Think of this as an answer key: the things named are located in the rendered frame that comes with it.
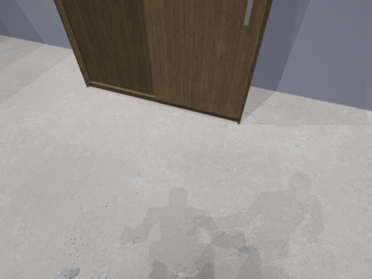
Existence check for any left robot hand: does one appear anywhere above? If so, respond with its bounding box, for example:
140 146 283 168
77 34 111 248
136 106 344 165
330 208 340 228
51 267 80 279

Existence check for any wardrobe door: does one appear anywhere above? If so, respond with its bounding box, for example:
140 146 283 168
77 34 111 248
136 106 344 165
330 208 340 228
144 0 267 119
61 0 155 95

